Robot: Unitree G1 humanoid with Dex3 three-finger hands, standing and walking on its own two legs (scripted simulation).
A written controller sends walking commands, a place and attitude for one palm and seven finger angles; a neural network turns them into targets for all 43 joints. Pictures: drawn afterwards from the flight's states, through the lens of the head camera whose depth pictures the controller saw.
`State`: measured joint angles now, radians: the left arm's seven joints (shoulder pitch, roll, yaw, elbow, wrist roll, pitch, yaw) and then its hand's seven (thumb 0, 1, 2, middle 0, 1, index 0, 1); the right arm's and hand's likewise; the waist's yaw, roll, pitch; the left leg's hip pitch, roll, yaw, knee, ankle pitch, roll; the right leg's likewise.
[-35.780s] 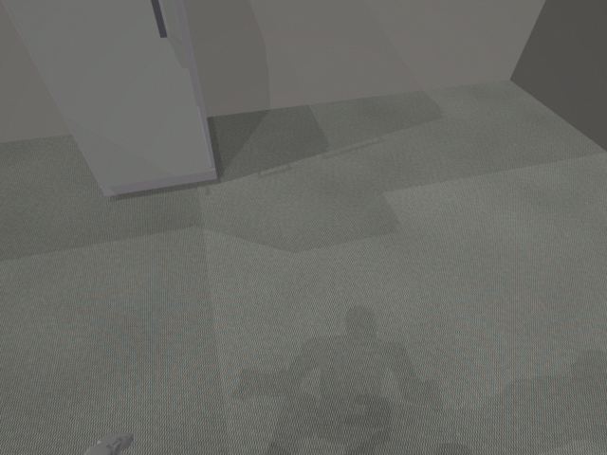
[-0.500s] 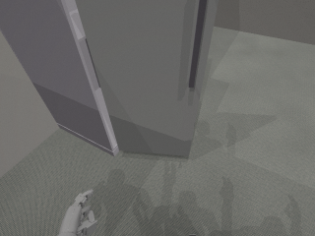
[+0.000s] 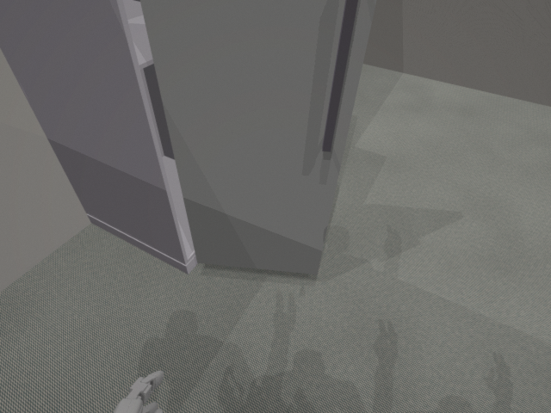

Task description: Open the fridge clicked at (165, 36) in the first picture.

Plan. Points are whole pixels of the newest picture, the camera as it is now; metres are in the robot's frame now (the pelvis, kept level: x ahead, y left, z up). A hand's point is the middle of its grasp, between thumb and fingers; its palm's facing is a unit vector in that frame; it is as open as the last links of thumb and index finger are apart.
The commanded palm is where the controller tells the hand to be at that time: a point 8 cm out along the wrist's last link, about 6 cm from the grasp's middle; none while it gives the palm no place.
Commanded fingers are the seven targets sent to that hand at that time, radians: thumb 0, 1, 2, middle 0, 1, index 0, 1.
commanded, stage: stop stepping back and stand still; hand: right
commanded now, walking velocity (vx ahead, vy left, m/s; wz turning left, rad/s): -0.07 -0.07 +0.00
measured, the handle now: (339, 62) +0.78 -0.08 +0.20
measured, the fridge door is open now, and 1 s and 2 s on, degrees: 67 67 67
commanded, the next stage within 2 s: let the arm hang, fingers relaxed in 0.78 s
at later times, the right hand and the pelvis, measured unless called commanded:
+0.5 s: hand out of the picture +0.23 -0.29 +0.18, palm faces +0.47 +0.76 -0.45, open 7.4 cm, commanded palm +0.17 -0.32 +0.19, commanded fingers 0.00 -0.90 -0.90 0.20 0.30 0.20 0.30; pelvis +0.03 -0.02 +0.01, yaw +0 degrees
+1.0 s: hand (504, 351) +0.23 -0.30 +0.03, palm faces +0.17 +0.86 -0.48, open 7.4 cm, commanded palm none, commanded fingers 0.00 -0.90 -0.90 0.20 0.30 0.20 0.30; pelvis +0.02 -0.04 +0.01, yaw -1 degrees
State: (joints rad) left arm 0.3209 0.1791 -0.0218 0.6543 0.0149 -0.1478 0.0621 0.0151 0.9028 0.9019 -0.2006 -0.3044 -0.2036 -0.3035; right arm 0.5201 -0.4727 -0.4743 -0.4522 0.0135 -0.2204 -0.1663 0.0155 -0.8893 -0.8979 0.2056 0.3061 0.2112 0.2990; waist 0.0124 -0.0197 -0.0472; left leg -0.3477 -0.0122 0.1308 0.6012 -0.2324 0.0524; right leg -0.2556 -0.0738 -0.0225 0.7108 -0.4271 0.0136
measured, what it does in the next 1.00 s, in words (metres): steps on the spot: right foot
